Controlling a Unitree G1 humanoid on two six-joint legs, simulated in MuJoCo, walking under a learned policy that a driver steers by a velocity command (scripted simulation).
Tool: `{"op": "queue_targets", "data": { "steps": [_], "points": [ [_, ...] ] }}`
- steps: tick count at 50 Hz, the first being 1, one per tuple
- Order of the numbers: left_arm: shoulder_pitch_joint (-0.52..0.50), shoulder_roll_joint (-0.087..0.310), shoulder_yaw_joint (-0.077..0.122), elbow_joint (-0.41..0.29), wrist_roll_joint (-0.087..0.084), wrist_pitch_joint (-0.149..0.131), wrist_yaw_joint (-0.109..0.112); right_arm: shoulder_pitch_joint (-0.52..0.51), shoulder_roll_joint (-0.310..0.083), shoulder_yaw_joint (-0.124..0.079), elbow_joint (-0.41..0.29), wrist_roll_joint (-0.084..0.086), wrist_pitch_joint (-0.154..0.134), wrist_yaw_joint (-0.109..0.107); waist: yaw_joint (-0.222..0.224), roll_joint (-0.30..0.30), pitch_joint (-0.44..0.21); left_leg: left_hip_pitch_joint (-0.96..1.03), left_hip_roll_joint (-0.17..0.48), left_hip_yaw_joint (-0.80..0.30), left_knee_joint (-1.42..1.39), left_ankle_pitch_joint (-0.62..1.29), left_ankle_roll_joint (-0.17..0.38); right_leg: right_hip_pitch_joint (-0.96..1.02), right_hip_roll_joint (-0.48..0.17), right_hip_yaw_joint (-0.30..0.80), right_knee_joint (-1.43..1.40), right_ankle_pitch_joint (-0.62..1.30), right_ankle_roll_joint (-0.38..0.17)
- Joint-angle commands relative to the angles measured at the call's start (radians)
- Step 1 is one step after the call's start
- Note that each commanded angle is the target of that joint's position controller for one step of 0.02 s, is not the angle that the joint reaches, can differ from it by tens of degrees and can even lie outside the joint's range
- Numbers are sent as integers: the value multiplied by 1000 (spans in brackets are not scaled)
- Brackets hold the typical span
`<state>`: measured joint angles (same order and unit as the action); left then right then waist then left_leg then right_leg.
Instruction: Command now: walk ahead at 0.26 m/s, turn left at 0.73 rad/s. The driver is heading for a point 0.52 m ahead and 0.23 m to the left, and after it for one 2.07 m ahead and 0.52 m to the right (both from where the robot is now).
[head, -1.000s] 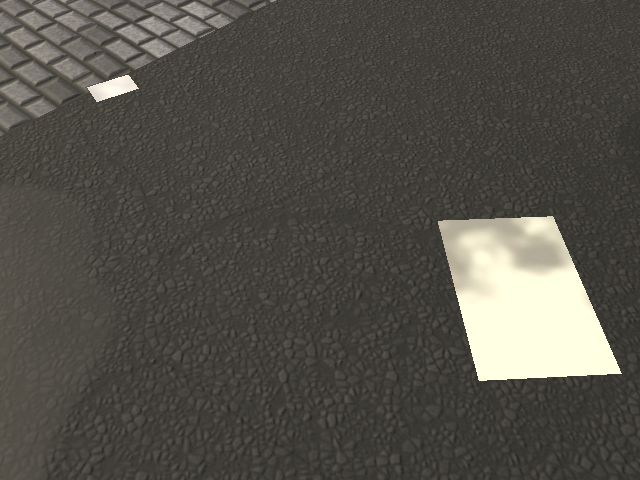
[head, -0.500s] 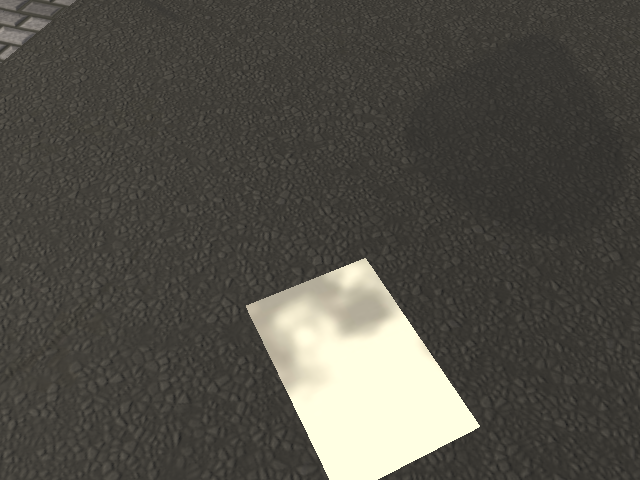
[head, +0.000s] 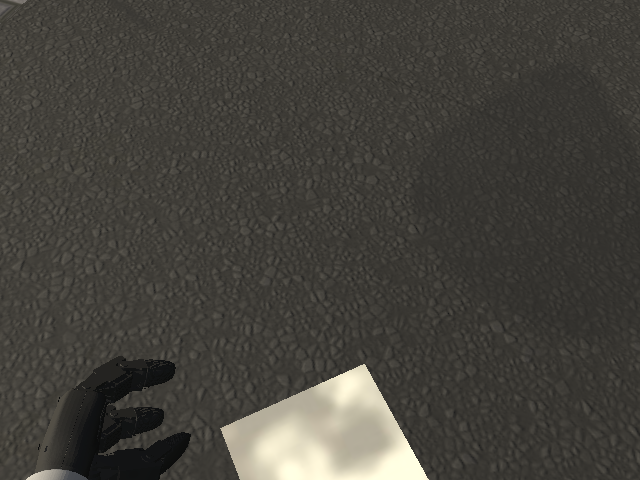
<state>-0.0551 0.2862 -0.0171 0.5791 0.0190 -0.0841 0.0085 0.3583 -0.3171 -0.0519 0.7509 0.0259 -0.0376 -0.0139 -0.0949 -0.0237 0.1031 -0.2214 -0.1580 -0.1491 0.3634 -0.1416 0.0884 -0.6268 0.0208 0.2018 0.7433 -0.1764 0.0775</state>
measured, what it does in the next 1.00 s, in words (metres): walks ahead, turning left: right foot, then left foot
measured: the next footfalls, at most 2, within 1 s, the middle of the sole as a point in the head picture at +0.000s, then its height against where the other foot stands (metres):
right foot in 0.14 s outside the picture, level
left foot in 0.68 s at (185, 440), level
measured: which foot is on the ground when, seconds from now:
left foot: down 0.00-0.12, up 0.14-0.66, down 0.68-1.00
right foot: up 0.00-0.12, down 0.14-0.70, up 0.72-1.00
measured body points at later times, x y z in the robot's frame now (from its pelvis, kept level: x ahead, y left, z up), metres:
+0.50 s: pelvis +0.28 +0.00 +0.00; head +0.30 -0.01 +0.45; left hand +0.12 +0.25 -0.11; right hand +0.59 -0.13 -0.08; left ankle +0.33 +0.18 -0.65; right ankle +0.22 -0.14 -0.74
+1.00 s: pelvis +0.62 +0.28 -0.02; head +0.64 +0.28 +0.43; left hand +0.58 +0.56 -0.14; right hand +0.77 +0.04 -0.15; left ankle +0.48 +0.22 -0.74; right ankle +0.86 +0.26 -0.67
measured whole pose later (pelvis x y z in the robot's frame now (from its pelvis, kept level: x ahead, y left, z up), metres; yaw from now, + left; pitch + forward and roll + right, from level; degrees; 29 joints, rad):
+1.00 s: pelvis +0.62 +0.28 -0.02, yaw +31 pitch +0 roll +1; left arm 0.22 0.27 0.03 0.81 0.00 -0.02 -0.05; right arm 0.43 -0.27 -0.04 0.88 -0.02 -0.11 0.02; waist -0.01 -0.02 0.04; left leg 0.16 -0.12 0.21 0.19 -0.36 0.10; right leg -0.81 -0.10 -0.04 0.97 0.03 -0.09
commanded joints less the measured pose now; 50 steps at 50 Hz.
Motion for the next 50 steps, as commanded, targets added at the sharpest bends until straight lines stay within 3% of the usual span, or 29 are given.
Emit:
{"op": "queue_targets", "data": {
  "steps": [1,4,6,7,8,9,10,11,14,17,21,26,28,29,31,32,33,34,35,36,37,38,39,40,41,42,44,47,50],
  "points": [
    [84,90,35,-40,-15,16,6,-61,-186,-62,-86,15,21,-25,92,100,-230,-110,156,-213,1,360,57,333,103,-87,-158,182,17],
    [73,133,58,-36,-47,14,-3,-100,-145,-58,-122,11,27,-28,97,148,-190,-82,218,-356,25,-137,68,341,24,-7,-208,116,-6],
    [151,147,80,-5,-45,-2,-2,-75,-92,-43,-123,9,22,-16,120,123,-181,-134,193,-348,139,-364,51,481,-26,-22,-295,22,-64],
    [249,176,93,7,-30,-7,6,-16,-24,-21,-114,2,18,-5,139,5,-254,-246,125,-243,391,-510,20,676,-177,124,-332,-177,-134],
    [343,221,104,10,-6,-1,7,20,11,0,-161,17,7,3,138,-201,-297,-494,29,-74,642,-530,-8,860,-351,541,-509,-638,-235],
    [326,249,108,29,63,14,9,22,-115,-27,-148,-76,19,24,126,-198,-241,-582,46,27,789,-481,-22,745,-430,755,-585,-888,-270],
    [280,178,98,16,49,19,6,-45,-154,-42,-134,-87,30,32,116,-58,-129,-607,109,35,855,-364,-29,652,-391,623,-569,-806,-242],
    [277,150,89,22,35,19,5,-85,-157,-45,-134,-85,30,48,118,-10,-100,-577,141,40,833,-283,-38,581,-338,451,-554,-645,-204],
    [333,149,85,73,12,5,12,-139,-105,-31,-152,-81,38,89,125,-87,-97,-547,204,66,842,-128,-57,537,-232,153,-591,-355,-159],
    [391,133,85,101,3,-13,-3,-187,-84,-21,-180,-66,48,98,130,-79,-95,-625,218,56,876,-45,-64,567,-247,59,-611,-268,-165],
    [462,128,84,144,8,-24,-9,-275,-82,-17,-203,-66,57,100,151,-62,-40,-707,222,67,843,63,-76,594,-251,-96,-636,-143,-151],
    [571,125,79,213,17,-28,-3,-448,-54,5,-242,-65,48,128,204,-42,55,-716,223,191,632,102,-36,672,-240,-271,-665,39,-117],
    [622,131,78,247,23,-24,7,-517,-30,21,-266,-66,41,138,219,-45,76,-703,216,260,539,53,-2,747,-249,-336,-642,239,-101],
    [633,133,76,261,27,-21,13,-535,-17,29,-274,-65,39,138,214,-48,74,-665,202,295,486,21,22,773,-249,-379,-610,401,-90],
    [613,157,75,269,26,-15,29,-497,-11,35,-262,-64,40,124,156,-79,9,-443,105,390,393,-42,71,765,-246,-461,-473,1023,-69],
    [632,180,76,287,25,-6,39,-423,-23,32,-242,-73,38,115,105,-111,-48,-299,58,384,371,-103,94,750,-278,-452,-357,1253,-77],
    [623,206,77,295,24,3,45,-257,-51,16,-192,-78,34,102,15,-135,-130,-82,30,336,351,-145,128,689,-317,-433,-175,1331,-102],
    [583,219,74,285,19,5,38,-13,-98,-12,-110,-77,23,79,-101,-133,-229,228,33,243,247,-113,167,547,-319,-426,78,1224,-138],
    [572,152,60,256,20,2,21,87,-190,-46,-63,-82,23,52,-104,-16,-326,527,219,4,214,-288,184,281,-234,-418,434,460,-149],
    [630,63,37,180,-25,-6,0,49,-271,-62,-92,-75,23,39,-8,217,-496,792,566,-585,84,-441,283,-92,-76,-308,820,-323,-122],
    [431,175,66,155,-30,-15,7,86,-230,-63,-91,-71,26,25,-99,-2,-460,698,531,-559,-28,-365,223,-166,-81,-155,856,-178,-148],
    [390,135,61,138,-48,-20,3,59,-205,-55,-40,-79,12,13,-50,10,-261,522,511,-380,-55,-207,199,-193,-95,-143,808,-106,-149],
    [415,109,55,164,-41,-16,-4,23,-145,-41,-21,-83,-6,14,11,-57,-141,328,476,-258,-93,-93,168,-131,-131,-136,710,-86,-150],
    [447,84,53,190,-26,5,-14,-27,-109,-30,-17,-81,-24,12,67,-53,-95,212,433,-146,-127,-70,140,-70,-155,-124,651,-78,-146],
    [512,55,49,228,-11,34,-24,-53,-68,-17,-9,-67,-38,12,112,-3,-67,117,398,-57,-170,-69,103,-2,-171,-122,609,-57,-137],
    [521,41,50,248,-5,55,-33,-57,-33,-7,1,-58,-53,16,131,24,-45,71,370,7,-191,-22,79,17,-177,-118,583,-52,-135],
    [441,24,55,235,-6,73,-47,-45,-19,-4,28,-42,-76,27,135,50,13,35,320,145,-236,117,12,-39,-173,-137,517,9,-136],
    [296,-2,48,189,-24,64,-56,-31,-7,2,53,-45,-98,39,122,97,59,21,237,325,-270,418,-52,-60,-123,-226,332,190,-155],
    [195,-6,36,155,-21,47,-73,-2,-14,13,74,-34,-102,21,109,71,54,95,244,406,-277,709,-81,-1,-71,-348,107,321,-190]
  ]
}}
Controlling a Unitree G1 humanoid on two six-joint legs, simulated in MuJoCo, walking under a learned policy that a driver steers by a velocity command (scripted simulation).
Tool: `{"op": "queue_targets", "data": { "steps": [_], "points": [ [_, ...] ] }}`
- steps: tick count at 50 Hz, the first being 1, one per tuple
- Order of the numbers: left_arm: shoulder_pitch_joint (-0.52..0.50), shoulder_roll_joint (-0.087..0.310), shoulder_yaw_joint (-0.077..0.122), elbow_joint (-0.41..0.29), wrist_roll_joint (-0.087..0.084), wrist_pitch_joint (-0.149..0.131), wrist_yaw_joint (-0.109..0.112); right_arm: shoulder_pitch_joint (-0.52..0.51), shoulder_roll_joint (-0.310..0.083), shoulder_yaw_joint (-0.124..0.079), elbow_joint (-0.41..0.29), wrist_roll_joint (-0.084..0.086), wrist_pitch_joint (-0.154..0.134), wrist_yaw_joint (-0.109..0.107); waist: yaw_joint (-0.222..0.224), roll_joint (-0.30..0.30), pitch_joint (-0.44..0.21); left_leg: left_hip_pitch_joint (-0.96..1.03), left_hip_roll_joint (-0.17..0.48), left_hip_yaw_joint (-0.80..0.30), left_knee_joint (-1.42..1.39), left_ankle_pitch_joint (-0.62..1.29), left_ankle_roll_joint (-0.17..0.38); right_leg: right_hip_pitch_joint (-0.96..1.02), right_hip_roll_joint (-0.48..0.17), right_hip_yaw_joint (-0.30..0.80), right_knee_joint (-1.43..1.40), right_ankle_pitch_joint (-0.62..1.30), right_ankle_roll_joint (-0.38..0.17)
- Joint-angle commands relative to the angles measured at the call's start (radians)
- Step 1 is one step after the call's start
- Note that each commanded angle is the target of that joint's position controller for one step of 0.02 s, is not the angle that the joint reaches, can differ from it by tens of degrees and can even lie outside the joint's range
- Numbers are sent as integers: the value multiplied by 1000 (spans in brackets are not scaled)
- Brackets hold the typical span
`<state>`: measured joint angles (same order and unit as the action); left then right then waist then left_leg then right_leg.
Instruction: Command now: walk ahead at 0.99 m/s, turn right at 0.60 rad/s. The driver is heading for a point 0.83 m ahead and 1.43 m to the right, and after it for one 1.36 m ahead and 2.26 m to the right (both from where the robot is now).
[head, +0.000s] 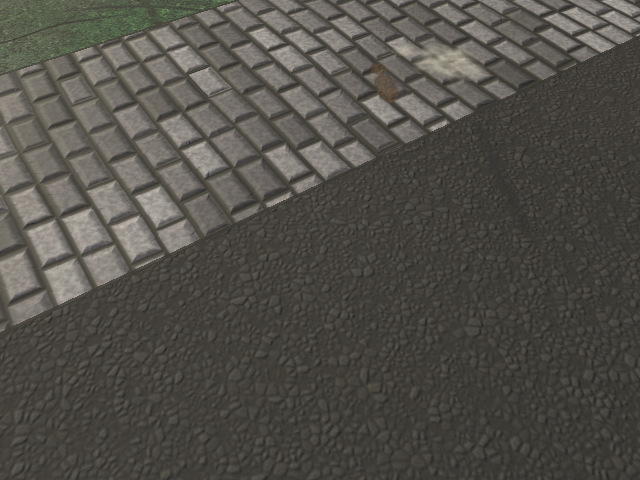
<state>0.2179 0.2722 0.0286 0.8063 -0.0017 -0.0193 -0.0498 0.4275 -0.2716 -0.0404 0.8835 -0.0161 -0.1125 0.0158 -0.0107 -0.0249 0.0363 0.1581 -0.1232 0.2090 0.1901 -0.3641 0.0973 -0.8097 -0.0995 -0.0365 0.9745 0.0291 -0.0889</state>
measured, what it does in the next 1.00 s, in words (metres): walks ahead, turning right: right foot, then left foot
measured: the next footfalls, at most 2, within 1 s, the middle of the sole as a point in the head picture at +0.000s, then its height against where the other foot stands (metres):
right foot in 0.14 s outside the picture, level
left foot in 0.54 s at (314, 356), level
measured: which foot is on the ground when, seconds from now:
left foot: down 0.00-0.14, up 0.16-0.52, down 0.54-1.00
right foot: up 0.00-0.12, down 0.14-0.56, up 0.58-0.98, down 1.00-1.00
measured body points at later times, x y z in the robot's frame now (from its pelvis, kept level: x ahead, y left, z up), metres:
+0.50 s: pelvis +0.47 -0.03 +0.00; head +0.51 -0.04 +0.45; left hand +0.56 +0.26 -0.11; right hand +0.66 -0.31 -0.04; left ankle +0.73 +0.07 -0.69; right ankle +0.29 -0.03 -0.73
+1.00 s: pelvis +0.86 -0.24 -0.03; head +0.88 -0.26 +0.42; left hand +1.20 -0.33 -0.08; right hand +0.60 -0.33 -0.16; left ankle +0.77 +0.05 -0.67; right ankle +0.93 -0.35 -0.73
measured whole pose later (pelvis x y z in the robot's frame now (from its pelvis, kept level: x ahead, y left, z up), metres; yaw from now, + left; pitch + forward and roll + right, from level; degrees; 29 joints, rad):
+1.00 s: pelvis +0.86 -0.24 -0.03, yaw -54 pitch +1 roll +2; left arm -0.04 0.30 0.01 0.59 0.02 -0.02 -0.08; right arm 0.56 -0.25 -0.03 0.90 -0.04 -0.06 -0.02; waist -0.06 -0.05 0.03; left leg 0.18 0.07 0.29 0.68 -0.31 -0.06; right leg -0.55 0.07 -0.14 0.69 -0.17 -0.23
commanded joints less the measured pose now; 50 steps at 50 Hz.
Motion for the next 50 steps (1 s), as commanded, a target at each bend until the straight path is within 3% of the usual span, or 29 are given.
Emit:
{"op": "queue_targets", "data": {
  "steps": [1,3,5,6,7,8,9,10,11,12,14,17,20,23,25,26,27,28,29,30,32,35,38,39,43,46,48,49,50],
  "points": [
    [-83,15,-10,-75,2,-19,-20,-64,-79,1,-54,11,-30,-19,33,73,99,-236,225,59,-81,1101,-102,231,81,-142,-188,143,-38],
    [-26,51,-3,-57,6,-11,-24,-66,-139,-11,-55,10,-22,-52,82,115,19,-125,269,69,47,1420,-123,353,148,-182,-246,141,-62],
    [207,135,28,6,10,5,-14,-134,-208,-31,-82,-5,11,-79,221,153,-103,-110,312,49,358,1633,-128,602,214,-176,-235,0,-93],
    [430,188,56,70,14,11,-1,-214,-229,-39,-109,-18,29,-81,334,146,-172,-212,326,22,652,1588,-118,812,203,-104,-247,-86,-143],
    [565,230,87,108,-2,11,18,-284,-219,-45,-114,-13,46,-67,412,23,-175,-379,208,38,1149,975,-108,969,144,5,-374,-103,-225],
    [457,245,91,122,-12,20,33,-325,-34,8,-165,-39,26,-38,266,-238,-46,-785,20,-41,1532,-131,-105,1020,96,159,-266,22,-254],
    [330,280,86,63,16,17,35,-190,12,34,-259,-13,8,-31,100,-219,-199,-1033,38,-249,1645,-181,-121,1149,-58,609,-418,-145,-425],
    [283,240,88,20,23,18,46,-212,-46,43,-283,-30,-22,-21,112,-87,-197,-1086,76,-336,1530,-110,-97,1091,-149,864,-700,-547,-426],
    [236,177,76,17,30,14,52,-238,-103,34,-268,-34,-32,-14,63,89,-55,-1055,137,-339,1388,-20,-88,899,-142,840,-793,-670,-360],
    [196,169,70,20,25,3,52,-255,-108,34,-267,-50,-22,-15,13,137,20,-992,169,-328,1293,-6,-101,735,-105,766,-802,-608,-321],
    [157,168,62,9,18,-32,56,-255,-98,46,-268,-68,31,-15,-42,151,92,-857,224,-309,1114,-2,-143,480,-9,607,-823,-488,-288],
    [146,193,73,-5,12,-65,48,-394,-78,61,-328,-45,51,-3,-6,89,111,-692,247,-236,770,189,-180,309,98,432,-856,-257,-260],
    [192,201,89,0,-5,-67,32,-497,-41,74,-363,-10,47,2,80,24,59,-603,198,-202,496,437,-167,418,137,389,-815,-57,-185],
    [221,216,102,-2,-2,-60,33,-520,-72,61,-380,-5,38,-3,112,-26,9,-569,155,-216,352,442,-143,604,103,424,-722,123,-141],
    [195,247,110,-14,7,-60,41,-401,-136,32,-346,-7,29,-18,51,-32,-83,-415,107,-228,308,322,-125,692,97,440,-548,345,-96],
    [155,280,115,-22,12,-62,38,-237,-180,9,-307,-3,22,-30,-50,-17,-182,-238,102,-221,310,240,-113,680,117,417,-354,411,-73],
    [92,256,108,-43,16,-73,35,-6,-234,-18,-256,-13,17,-49,-175,-3,-289,24,184,-276,366,131,-92,536,152,385,-87,314,-54],
    [81,93,65,-89,6,-85,40,175,-310,-44,-227,-53,14,-65,-206,220,-414,267,458,-594,299,-298,-62,297,231,287,259,-299,-53],
    [184,47,34,-154,-31,-80,34,41,-367,-61,-239,-60,24,-53,-58,517,-475,288,628,-1162,48,-479,27,69,249,196,442,-532,-36],
    [113,128,38,-112,1,-55,46,-95,-240,-47,-270,-53,32,-46,-60,284,-294,140,570,-1046,42,-589,35,-12,147,165,485,-405,-43],
    [0,148,46,-118,31,-34,20,-125,-130,-22,-241,-45,39,-38,-59,71,-119,-79,472,-673,68,-193,5,23,74,123,393,-306,-23],
    [-75,72,23,-180,41,5,-18,-30,-69,-5,-136,-21,16,-27,-24,126,-30,-176,412,-410,38,113,-35,-2,13,115,368,-289,-12],
    [-158,55,5,-240,37,20,-30,-38,-65,-5,-105,-8,-6,-12,5,104,1,-240,374,-197,-13,346,-58,-8,11,75,312,-182,-8],
    [-175,52,-3,-272,35,20,-35,-59,-97,-9,-109,-14,-17,-12,32,141,21,-276,400,-173,-32,398,-49,3,-7,78,248,-129,-7],
    [-331,65,-16,-304,36,18,-58,-12,-127,-16,-65,-16,-18,-21,7,50,127,-256,330,34,-99,623,-83,105,46,-86,-86,-35,-48],
    [-279,80,-11,-272,33,12,-51,55,-205,-32,-54,-15,2,-42,49,112,40,-124,345,82,102,1324,-112,300,167,-187,-186,-101,-101],
    [-2,144,22,-192,31,6,-29,3,-265,-49,-76,-18,35,-55,200,152,-108,-154,395,56,473,1497,-99,603,221,-148,-203,-194,-145],
    [225,193,54,-116,29,-1,-7,-50,-265,-50,-105,-21,47,-49,289,131,-197,-311,395,35,781,1347,-84,892,225,-73,-284,-210,-185],
    [231,249,97,-91,-9,12,23,-81,-221,-51,-118,-21,51,-33,262,-49,-195,-580,209,33,1177,407,-106,1093,159,89,-366,-277,-205]
  ]
}}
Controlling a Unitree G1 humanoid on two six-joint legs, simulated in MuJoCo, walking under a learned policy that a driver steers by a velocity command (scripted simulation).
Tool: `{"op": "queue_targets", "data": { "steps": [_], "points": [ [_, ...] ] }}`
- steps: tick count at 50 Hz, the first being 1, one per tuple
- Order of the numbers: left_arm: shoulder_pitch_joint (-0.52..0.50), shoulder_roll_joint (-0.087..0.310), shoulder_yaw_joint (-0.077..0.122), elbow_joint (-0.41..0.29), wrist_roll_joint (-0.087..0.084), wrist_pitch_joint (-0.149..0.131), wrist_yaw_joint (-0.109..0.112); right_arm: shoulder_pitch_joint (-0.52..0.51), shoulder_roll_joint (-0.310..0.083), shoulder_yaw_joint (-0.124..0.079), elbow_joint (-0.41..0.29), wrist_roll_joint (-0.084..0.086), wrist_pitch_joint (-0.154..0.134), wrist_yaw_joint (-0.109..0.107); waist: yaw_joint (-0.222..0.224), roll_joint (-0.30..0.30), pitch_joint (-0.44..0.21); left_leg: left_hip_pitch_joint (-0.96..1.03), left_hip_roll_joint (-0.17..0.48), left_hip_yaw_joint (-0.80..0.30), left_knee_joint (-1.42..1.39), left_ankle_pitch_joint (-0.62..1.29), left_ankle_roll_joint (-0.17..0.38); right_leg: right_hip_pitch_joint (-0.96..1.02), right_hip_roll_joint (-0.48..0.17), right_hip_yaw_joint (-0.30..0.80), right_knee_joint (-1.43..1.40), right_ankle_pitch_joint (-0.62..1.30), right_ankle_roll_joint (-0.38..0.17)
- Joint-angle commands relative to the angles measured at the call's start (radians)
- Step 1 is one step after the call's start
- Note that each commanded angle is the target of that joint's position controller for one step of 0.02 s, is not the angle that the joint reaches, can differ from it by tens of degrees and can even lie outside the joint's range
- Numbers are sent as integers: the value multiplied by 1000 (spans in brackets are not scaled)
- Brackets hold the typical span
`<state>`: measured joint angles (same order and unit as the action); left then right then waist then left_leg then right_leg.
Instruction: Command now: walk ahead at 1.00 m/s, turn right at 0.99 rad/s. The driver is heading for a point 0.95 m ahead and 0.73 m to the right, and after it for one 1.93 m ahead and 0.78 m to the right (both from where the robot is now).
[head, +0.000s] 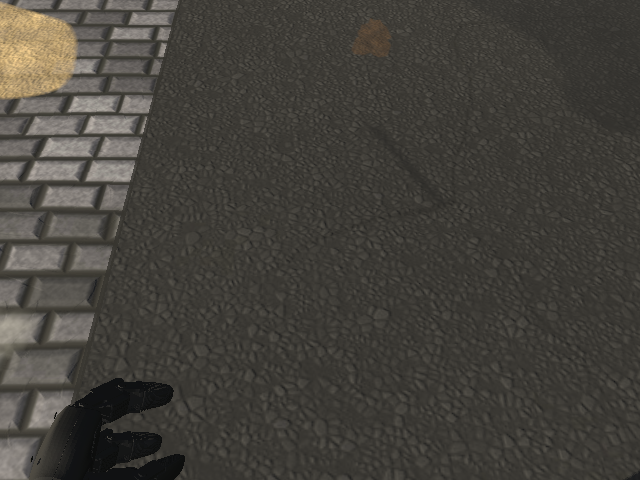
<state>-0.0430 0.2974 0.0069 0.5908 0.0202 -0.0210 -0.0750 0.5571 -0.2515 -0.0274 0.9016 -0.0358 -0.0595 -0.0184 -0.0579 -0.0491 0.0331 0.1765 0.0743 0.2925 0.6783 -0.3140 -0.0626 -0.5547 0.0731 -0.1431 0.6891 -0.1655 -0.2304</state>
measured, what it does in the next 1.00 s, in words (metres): walks ahead, turning right: left foot, then right foot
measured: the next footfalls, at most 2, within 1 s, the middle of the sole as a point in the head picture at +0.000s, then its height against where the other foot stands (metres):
left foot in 0.38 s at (262, 419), level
right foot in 0.78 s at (426, 340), level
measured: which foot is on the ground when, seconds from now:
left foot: down 0.00-0.00, up 0.02-0.36, down 0.38-0.76, up 0.78-1.00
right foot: down 0.00-0.40, up 0.42-0.76, down 0.78-1.00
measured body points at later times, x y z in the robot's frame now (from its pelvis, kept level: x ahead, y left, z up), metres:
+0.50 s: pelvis +0.45 +0.01 +0.03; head +0.47 +0.00 +0.48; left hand +0.68 +0.24 -0.08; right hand +0.46 -0.31 -0.06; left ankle +0.55 +0.12 -0.69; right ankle +0.28 -0.01 -0.58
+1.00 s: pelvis +0.71 -0.14 +0.04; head +0.73 -0.20 +0.48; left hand +1.02 -0.08 -0.05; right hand +0.64 -0.47 -0.06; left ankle +0.87 -0.04 -0.61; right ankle +0.73 -0.23 -0.69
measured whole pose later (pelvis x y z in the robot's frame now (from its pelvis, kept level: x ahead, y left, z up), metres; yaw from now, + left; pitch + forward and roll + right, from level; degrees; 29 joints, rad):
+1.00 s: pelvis +0.71 -0.14 +0.04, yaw -51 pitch +2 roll +1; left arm 0.16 0.28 0.04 0.65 0.00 -0.02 -0.01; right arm 0.06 -0.31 -0.03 0.63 -0.01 -0.04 -0.05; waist 0.03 0.03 0.11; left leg -0.63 0.06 -0.08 1.18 -0.42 -0.08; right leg -0.40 0.14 0.07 0.48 -0.10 -0.12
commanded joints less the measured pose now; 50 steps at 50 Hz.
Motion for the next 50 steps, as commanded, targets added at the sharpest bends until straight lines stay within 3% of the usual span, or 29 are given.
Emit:
{"op": "queue_targets", "data": {
  "steps": [1,2,4,7,10,13,16,17,18,19,20,21,22,24,27,29,31,32,35,37,38,39,40,41,42,43,44,46,50],
  "points": [
    [366,347,130,70,8,31,53,-122,-131,-32,-246,-7,-19,13,119,-173,-247,-965,-80,-151,1021,-205,10,1005,-266,705,-133,75,-212],
    [455,333,138,42,17,41,67,-222,-187,-32,-305,8,-46,13,211,-33,-381,-1083,-79,-355,1053,-140,11,1066,-336,944,-326,-155,-306],
    [408,228,118,100,0,16,85,-304,-180,-19,-313,1,-61,12,113,119,-62,-1054,24,-378,783,-67,20,695,-284,839,-452,-152,-208],
    [323,166,87,95,-3,-30,90,-250,-160,-12,-283,-44,4,12,-7,141,24,-835,74,-371,577,-150,-18,319,-156,623,-463,12,-160],
    [309,174,92,100,-7,-56,76,-427,-108,8,-361,-25,16,26,13,95,77,-703,70,-322,280,54,-33,101,-62,534,-515,19,-123],
    [341,193,106,112,-16,-64,60,-508,-90,18,-378,10,10,37,67,43,43,-524,12,-307,30,369,-10,96,-36,514,-503,147,-54],
    [394,211,116,129,-20,-57,63,-508,-144,1,-376,17,6,29,88,15,-2,-466,-32,-327,-101,338,16,293,-74,572,-391,312,-2],
    [396,231,120,131,-15,-54,66,-444,-177,-13,-356,16,4,21,58,19,-50,-398,-65,-325,-116,251,24,354,-73,578,-285,448,20],
    [378,261,125,133,-10,-52,63,-301,-215,-32,-322,15,-2,9,-30,51,-137,-241,-90,-305,-130,158,33,363,-50,546,-87,550,48],
    [332,243,117,123,-7,-60,58,-92,-262,-55,-278,6,-7,-10,-147,68,-233,6,-37,-329,-101,67,49,241,-9,502,189,513,76],
    [318,90,77,82,-17,-74,64,86,-343,-78,-253,-32,-14,-29,-184,274,-356,238,233,-649,-187,-361,89,14,79,404,564,-38,91],
    [408,48,50,21,-43,-72,64,-50,-385,-88,-268,-36,-10,-17,-34,549,-407,232,414,-1211,-445,-529,157,-192,96,304,725,-334,102],
    [348,111,52,61,-11,-50,72,-198,-265,-73,-300,-27,-2,-11,-23,326,-235,81,370,-1128,-442,-625,176,-261,-10,280,772,-213,96],
    [252,127,57,60,16,-26,44,-237,-168,-49,-274,-21,4,-3,-15,108,-83,-124,284,-781,-416,-314,159,-232,-92,235,692,-129,112],
    [178,60,42,6,16,16,15,-190,-116,-30,-184,-2,-25,9,30,123,38,-248,246,-487,-437,220,140,-247,-144,218,649,-145,142],
    [138,52,37,-39,18,25,18,-218,-116,-30,-169,18,-43,23,65,135,37,-277,220,-310,-423,662,128,-221,-133,179,550,-96,156],
    [107,41,28,-69,14,25,7,-298,-134,-33,-170,24,-51,23,104,171,44,-337,172,-166,-447,724,109,-123,-122,136,319,27,161],
    [165,64,48,-39,-103,4,22,-454,-211,-64,-236,58,-41,-11,122,221,58,-358,108,-121,-452,653,102,-62,-135,130,193,113,187],
    [202,114,79,-15,-59,-6,13,-397,-281,-88,-233,63,-34,-48,138,156,-54,-313,106,-77,-311,953,82,225,-29,25,10,221,180],
    [371,177,118,20,-49,11,13,-398,-300,-102,-245,88,-24,-44,219,162,-142,-333,127,-100,-56,1057,81,456,8,44,-24,196,116],
    [504,216,146,56,-48,19,24,-405,-258,-91,-255,91,-24,-37,279,89,-185,-453,92,-113,191,794,58,664,-2,106,-102,290,68],
    [457,236,143,57,-56,21,48,-345,-131,-58,-250,56,-23,-22,211,-148,-120,-642,-49,-125,526,-183,12,746,-87,240,-173,540,14],
    [334,297,128,-34,1,2,55,-195,-87,-29,-280,21,-29,-9,70,-308,-282,-815,-143,-265,873,-429,-13,867,-325,670,-112,1050,-180],
    [301,282,126,-77,15,-5,45,-164,-208,-41,-284,36,-39,1,104,-167,-511,-827,-119,-433,962,-362,-14,920,-440,830,-209,935,-301],
    [242,253,121,-82,6,-6,42,-236,-252,-48,-293,65,-38,2,89,-20,-453,-877,-93,-429,889,-239,-2,803,-420,858,-315,442,-267],
    [187,199,110,-81,-30,-14,43,-306,-251,-53,-290,59,-25,-14,71,104,-319,-875,-41,-420,777,-164,-3,646,-350,792,-343,235,-183],
    [156,159,93,-72,-44,-19,47,-317,-237,-52,-279,50,-4,-28,46,126,-232,-833,-15,-416,716,-134,-10,507,-313,720,-340,254,-136],
    [147,149,87,-44,-25,-18,56,-305,-227,-55,-276,41,23,-35,11,72,-147,-712,5,-392,612,-132,-13,291,-255,571,-340,431,-97],
    [201,135,83,12,-17,-11,88,-342,-128,-30,-285,22,24,-36,30,40,-211,-691,-13,-349,449,-44,-36,290,-202,425,-294,707,-70]
  ]
}}
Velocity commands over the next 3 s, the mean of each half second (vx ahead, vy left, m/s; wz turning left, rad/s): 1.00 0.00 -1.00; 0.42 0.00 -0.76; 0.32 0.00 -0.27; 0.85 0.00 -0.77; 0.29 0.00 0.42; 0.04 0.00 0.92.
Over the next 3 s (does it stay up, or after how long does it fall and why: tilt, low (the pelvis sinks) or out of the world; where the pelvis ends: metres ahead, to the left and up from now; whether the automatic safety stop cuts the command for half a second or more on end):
stays up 0.96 -0.87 0.04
